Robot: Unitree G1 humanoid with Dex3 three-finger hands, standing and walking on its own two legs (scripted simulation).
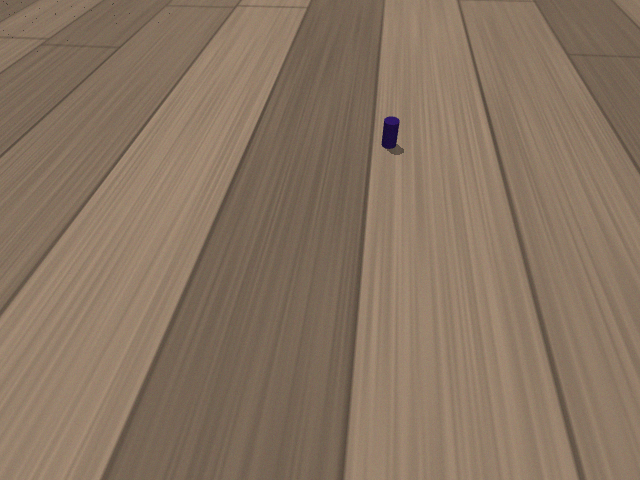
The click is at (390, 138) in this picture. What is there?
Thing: squat round
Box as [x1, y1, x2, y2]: [382, 116, 399, 148]
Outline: 391,116 386,117 384,119 382,145 386,148 394,147 396,142 399,120
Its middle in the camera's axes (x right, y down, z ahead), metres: +0.35 -0.54 +2.02
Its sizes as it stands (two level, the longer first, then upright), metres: 0.078 0.078 0.146
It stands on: the floor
